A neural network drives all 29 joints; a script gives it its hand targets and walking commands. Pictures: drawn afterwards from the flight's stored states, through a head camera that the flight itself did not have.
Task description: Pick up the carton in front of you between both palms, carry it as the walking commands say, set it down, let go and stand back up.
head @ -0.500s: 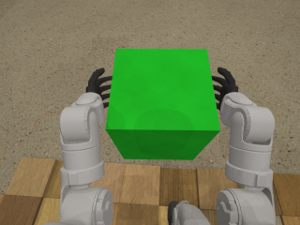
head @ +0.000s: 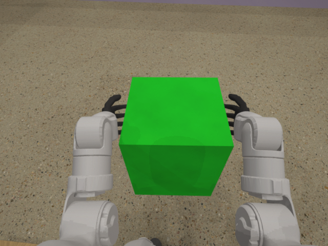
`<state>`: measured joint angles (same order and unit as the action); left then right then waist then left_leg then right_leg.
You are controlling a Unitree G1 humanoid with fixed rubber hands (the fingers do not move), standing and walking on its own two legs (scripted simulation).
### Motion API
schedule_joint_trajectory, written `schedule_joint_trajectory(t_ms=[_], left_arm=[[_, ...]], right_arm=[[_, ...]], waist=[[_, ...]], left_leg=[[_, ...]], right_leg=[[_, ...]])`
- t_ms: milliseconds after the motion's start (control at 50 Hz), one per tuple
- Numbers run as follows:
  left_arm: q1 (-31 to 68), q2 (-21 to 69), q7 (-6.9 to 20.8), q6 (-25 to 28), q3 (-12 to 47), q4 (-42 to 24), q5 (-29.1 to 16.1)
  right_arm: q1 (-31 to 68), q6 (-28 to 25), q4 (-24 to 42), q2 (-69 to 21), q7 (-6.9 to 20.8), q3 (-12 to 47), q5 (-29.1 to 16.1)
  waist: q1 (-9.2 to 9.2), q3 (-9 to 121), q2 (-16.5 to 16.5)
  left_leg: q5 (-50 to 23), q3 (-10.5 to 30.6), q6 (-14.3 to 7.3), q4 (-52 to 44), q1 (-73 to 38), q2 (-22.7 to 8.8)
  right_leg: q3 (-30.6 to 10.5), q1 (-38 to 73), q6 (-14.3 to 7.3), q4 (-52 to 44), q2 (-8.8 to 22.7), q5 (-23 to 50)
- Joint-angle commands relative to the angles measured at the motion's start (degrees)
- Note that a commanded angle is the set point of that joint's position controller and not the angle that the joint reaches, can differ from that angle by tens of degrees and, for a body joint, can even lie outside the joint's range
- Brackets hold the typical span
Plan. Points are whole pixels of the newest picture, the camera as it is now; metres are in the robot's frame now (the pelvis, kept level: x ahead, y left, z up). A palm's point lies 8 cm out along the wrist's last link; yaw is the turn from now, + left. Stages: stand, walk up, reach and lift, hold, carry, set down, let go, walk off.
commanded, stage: carry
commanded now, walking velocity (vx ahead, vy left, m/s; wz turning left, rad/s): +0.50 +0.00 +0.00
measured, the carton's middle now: (173, 139) +0.37 +0.00 +0.03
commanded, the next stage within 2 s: none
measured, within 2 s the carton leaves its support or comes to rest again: neither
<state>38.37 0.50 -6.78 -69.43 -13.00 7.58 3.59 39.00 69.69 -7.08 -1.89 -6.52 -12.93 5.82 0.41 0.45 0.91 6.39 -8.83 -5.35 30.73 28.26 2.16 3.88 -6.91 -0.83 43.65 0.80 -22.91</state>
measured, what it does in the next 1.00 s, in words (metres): walks ahead: right foot 0.04 m lower, then left foot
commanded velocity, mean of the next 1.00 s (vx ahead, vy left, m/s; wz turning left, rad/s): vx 0.50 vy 0.00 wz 0.00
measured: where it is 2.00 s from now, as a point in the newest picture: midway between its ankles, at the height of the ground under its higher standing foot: (164, 120)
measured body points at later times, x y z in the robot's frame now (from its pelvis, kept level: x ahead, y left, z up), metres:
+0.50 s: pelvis +0.34 -0.01 -0.03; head +0.34 -0.02 +0.42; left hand +0.70 +0.14 +0.08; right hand +0.71 -0.16 +0.08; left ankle +0.22 +0.09 -0.66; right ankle +0.40 -0.07 -0.76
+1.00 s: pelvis +0.65 +0.05 -0.02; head +0.71 +0.06 +0.43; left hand +1.03 +0.19 +0.06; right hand +1.01 -0.11 +0.07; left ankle +0.68 +0.12 -0.76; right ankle +0.58 -0.08 -0.67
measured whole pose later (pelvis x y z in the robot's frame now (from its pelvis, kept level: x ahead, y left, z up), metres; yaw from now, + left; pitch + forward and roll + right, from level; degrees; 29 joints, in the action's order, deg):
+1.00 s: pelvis +0.65 +0.05 -0.02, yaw -1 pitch +6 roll -2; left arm 34.2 1.8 -7.9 -68.2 -11.8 0.8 2.9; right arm 32.3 66.9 0.5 -3.2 -7.3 -12.1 4.1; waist 1.5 -0.5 -0.2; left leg 10.0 -7.9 -4.8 24.7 20.9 -0.7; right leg 2.3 -29.5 -0.2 63.5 0.6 -22.7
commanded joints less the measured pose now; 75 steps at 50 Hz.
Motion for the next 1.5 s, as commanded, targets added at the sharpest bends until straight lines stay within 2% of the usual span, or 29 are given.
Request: schedule_joint_trajectory(t_ms=[0, 40, 80, 160, 200, 280, 320, 380, 400, 420, 440, 460, 480, 560, 740, 780, 800, 820, 840, 860, 920, 1180, 1260, 1280, 1300, 1320, 1360, 1400, 1480], left_arm=[[42.41, 64.65, 13.74, 1.21, 37.88, -9.23, -24.43], [43.31, 63.54, 12.44, 1.50, 38.08, -13.10, -23.97], [41.45, 62.57, 11.12, 1.68, 38.22, -15.65, -23.17], [36.44, 59.33, 9.73, 1.55, 38.75, -17.48, -20.57], [33.62, 57.76, 9.77, 1.42, 38.76, -16.08, -19.01], [32.78, 56.76, 11.30, 1.50, 39.23, -12.84, -17.88], [33.86, 56.61, 12.23, 1.48, 39.23, -11.03, -18.31], [30.57, 56.10, 13.48, 1.57, 37.23, -5.73, -17.83], [29.54, 54.88, 13.82, 1.63, 35.72, -2.89, -17.20], [28.90, 54.10, 13.96, 1.39, 34.36, 0.85, -17.37], [28.12, 54.96, 14.31, 1.89, 33.88, 2.23, -17.97], [29.37, 58.74, 14.80, 2.56, 34.89, 1.45, -20.17], [34.54, 61.86, 15.23, 3.18, 36.53, -1.63, -22.90], [45.06, 68.04, 15.08, 4.74, 40.75, -10.89, -29.24], [36.71, 63.52, 13.37, 4.59, 42.88, -16.28, -28.20], [34.37, 61.35, 12.95, 3.94, 42.79, -15.87, -27.34], [33.58, 60.24, 12.86, 3.66, 42.77, -15.37, -26.60], [32.73, 58.79, 12.93, 3.20, 42.69, -14.47, -25.88], [31.32, 59.79, 13.01, 2.41, 41.93, -12.50, -25.48], [31.42, 58.32, 12.99, 2.08, 41.86, -11.86, -24.87], [33.78, 61.90, 13.06, 2.55, 41.68, -11.65, -24.32], [12.82, 63.52, 13.44, 1.77, 45.14, -19.06, -18.77], [6.62, 62.54, 15.57, 1.24, 46.93, -21.54, -19.41], [4.30, 62.10, 16.07, 1.15, 46.94, -21.67, -19.36], [3.37, 59.69, 16.35, 1.18, 46.09, -21.81, -18.44], [1.06, 61.83, 16.75, 1.30, 45.99, -19.87, -19.04], [-0.79, 64.50, 17.27, 1.86, 46.76, -22.62, -20.39], [1.44, 65.41, 17.47, 2.27, 47.83, -25.63, -21.54], [-1.94, 63.66, 17.90, 2.50, 48.19, -27.44, -22.31]], right_arm=[[37.92, -1.67, 5.25, -62.78, 12.70, 37.46, -26.51], [41.08, -2.17, 11.25, -64.17, 13.12, 39.80, -29.33], [43.67, -2.20, 15.77, -64.91, 13.24, 41.84, -31.66], [40.90, -1.75, 18.31, -62.47, 13.27, 42.97, -32.36], [37.55, -1.46, 16.22, -61.37, 13.71, 43.08, -31.41], [34.21, -2.25, 10.22, -60.53, 15.03, 42.93, -29.28], [34.05, -2.77, 7.45, -60.93, 15.46, 42.59, -28.65], [33.33, -3.02, 3.36, -60.72, 15.72, 40.82, -27.44], [34.02, -2.74, 1.53, -60.67, 15.76, 39.68, -26.92], [32.53, -2.13, -2.11, -59.99, 15.53, 38.01, -25.89], [31.02, -1.97, -3.55, -60.60, 15.21, 36.75, -25.19], [32.68, -2.36, -2.22, -61.23, 14.95, 36.19, -24.92], [35.09, -2.84, -0.89, -62.69, 14.72, 35.68, -25.11], [37.50, -4.18, 5.45, -64.97, 12.72, 36.64, -25.40], [32.75, -4.77, 13.92, -60.18, 10.46, 41.31, -24.99], [31.00, -4.14, 14.08, -58.34, 10.59, 41.58, -25.05], [29.55, -3.81, 13.80, -57.25, 10.82, 41.37, -25.08], [28.75, -3.31, 13.29, -55.88, 11.12, 40.97, -25.03], [29.02, -3.21, 11.43, -53.63, 11.22, 39.74, -23.70], [26.71, -3.00, 10.00, -54.94, 11.59, 40.01, -24.44], [32.42, -3.30, 13.38, -59.86, 13.20, 41.73, -26.90], [11.62, -1.41, 18.22, -60.53, 16.90, 43.07, -22.88], [4.55, -1.33, 21.13, -58.77, 16.91, 44.87, -20.97], [3.81, -1.30, 21.94, -57.92, 16.92, 45.28, -20.74], [3.25, -0.75, 22.35, -59.51, 17.10, 46.17, -21.28], [2.81, -0.50, 23.27, -58.52, 17.21, 46.00, -21.32], [1.44, -1.20, 24.34, -60.75, 17.50, 46.95, -22.07], [1.28, -1.98, 25.11, -62.73, 17.50, 47.82, -23.03], [-4.33, -2.89, 24.98, -62.91, 16.56, 48.21, -21.94]], waist=[[3.72, 35.74, -16.39], [3.91, 30.30, -6.01], [3.38, 29.99, -4.12], [4.41, 29.73, -5.42], [5.23, 29.02, -5.46], [6.26, 23.66, -6.95], [5.13, 21.35, -6.76], [-3.20, 23.57, 1.26], [-3.69, 23.92, 10.23], [-3.87, 26.94, 11.15], [-5.09, 30.18, 11.61], [-4.37, 29.41, 6.46], [-3.34, 26.42, 3.02], [-2.43, 24.35, 2.42], [-4.34, 24.58, 6.79], [-0.58, 28.46, 7.43], [1.86, 31.19, 5.76], [2.69, 35.23, -1.79], [1.72, 41.78, -17.07], [3.26, 40.68, -15.92], [2.68, 31.01, -5.14], [0.98, 18.59, -9.72], [-0.63, 21.40, -8.72], [-1.88, 24.55, -5.73], [-2.07, 29.80, 6.56], [-2.01, 27.75, 14.88], [-1.72, 24.18, 7.04], [-1.26, 20.54, 1.17], [-1.07, 20.99, 5.94]], left_leg=[[-10.34, 36.94, -12.31, -5.95, -51.42, -21.84], [-11.78, 30.28, -9.32, -6.80, -44.24, -18.68], [-12.92, 26.32, -7.43, -6.97, -40.58, -17.37], [-18.87, 20.67, -8.31, -5.44, -40.80, -15.82], [-23.84, 17.18, -7.59, -4.19, -41.05, -13.47], [-17.63, 11.03, -5.00, -3.36, -32.86, -9.21], [-13.26, 9.75, -3.86, -0.28, -29.59, -9.22], [-12.43, 2.51, -0.14, 21.33, -11.77, -4.23], [22.06, 3.12, 2.42, 36.25, 5.11, 1.32], [27.88, 8.11, 3.20, 44.12, 12.78, 0.93], [27.97, 10.17, 3.40, 50.59, 18.62, -0.82], [24.02, 11.56, 2.51, 47.82, 20.61, -3.82], [20.40, 11.86, 2.71, 45.12, 20.31, -4.50], [13.99, 8.92, 4.51, 34.35, 14.89, -6.46], [-4.06, -0.35, 3.57, 0.36, 3.49, -0.76], [-10.16, -2.82, 2.25, -8.63, -12.92, 1.13], [-11.87, -0.30, 1.37, -8.48, -26.51, -2.34], [-21.88, 14.88, -0.46, -3.95, -39.86, -15.39], [-28.06, 36.65, -11.04, -3.35, -57.89, -27.62], [-22.66, 38.37, -12.44, -5.07, -58.11, -26.12], [-25.99, 25.32, -6.15, -7.25, -46.74, -20.38], [-34.51, 4.48, -0.88, -14.26, -40.12, -13.88], [-37.04, -1.54, 3.35, 0.92, -30.55, -12.05], [-22.34, -1.26, 4.68, 10.23, -21.01, -11.01], [-2.06, 0.26, 6.50, 26.63, -5.86, -6.10], [21.19, 4.24, 6.31, 36.82, 7.41, -0.16], [19.75, 9.33, 4.13, 42.21, 11.01, -6.17], [14.24, 9.14, 4.59, 33.20, 6.91, -9.30], [12.63, 3.27, 6.93, 15.84, -0.37, -6.43]], right_leg=[[-5.92, -31.59, -0.16, 33.97, -4.55, -5.43], [-6.66, -34.40, -1.28, 27.69, -0.69, -1.10], [-6.95, -32.97, -1.37, 21.37, 1.41, 3.43], [-4.27, -34.75, 0.31, 9.63, 0.80, 5.11], [-2.21, -34.29, 0.85, 1.67, -0.31, 14.28], [1.36, -22.80, 0.36, -16.46, -2.24, 33.32], [0.64, -17.82, -1.68, -20.57, -1.17, 38.67], [3.26, 8.57, -3.14, -22.18, -1.38, 37.65], [-12.38, 21.17, -8.27, -15.03, 12.01, 63.35], [-21.62, 29.56, -12.78, -11.86, 18.56, 66.34], [-30.01, 28.82, -18.90, -15.33, 22.67, 40.38], [-31.78, 23.49, -17.90, -18.88, 20.53, 21.35], [-30.21, 17.56, -16.68, -20.63, 18.95, 20.22], [-20.71, 6.26, -14.13, -23.69, 14.56, 20.24], [-4.53, 15.89, -6.60, -17.52, 8.04, 53.46], [-0.43, 12.76, -3.48, -7.83, 6.63, 58.04], [0.56, 4.14, -1.87, -0.82, 6.02, 49.56], [0.08, -7.29, -0.12, 9.29, 4.66, 25.36], [-2.38, -27.15, 1.61, 24.41, -3.41, -7.02], [-5.45, -34.12, 0.58, 31.34, -3.11, -9.10], [-4.84, -36.49, 0.06, 24.16, 1.77, -0.51], [6.51, -25.96, 2.14, -14.53, -0.24, 21.63], [11.28, -1.62, -0.24, -22.41, -3.38, 22.50], [4.25, 10.48, -1.26, -21.10, 2.49, 18.60], [-21.12, 23.18, -8.24, -22.01, 19.10, 12.50], [-34.00, 26.12, -13.74, -28.17, 24.03, 14.43], [-25.27, 18.64, -12.45, -28.19, 21.69, 20.42], [-14.20, 9.12, -8.61, -30.38, 19.26, 27.56], [-1.84, 5.24, -7.13, -29.59, 15.31, 36.83]])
